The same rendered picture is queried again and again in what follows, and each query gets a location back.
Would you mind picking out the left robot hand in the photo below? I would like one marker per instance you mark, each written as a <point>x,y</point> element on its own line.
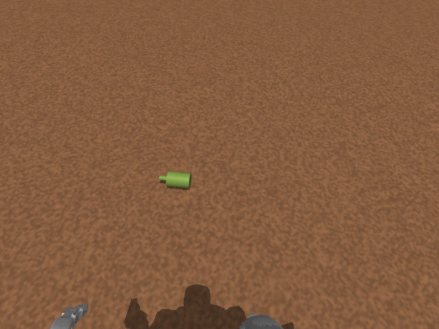
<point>70,317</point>

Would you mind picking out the bottle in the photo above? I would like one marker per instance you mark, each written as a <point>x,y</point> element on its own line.
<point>177,179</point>

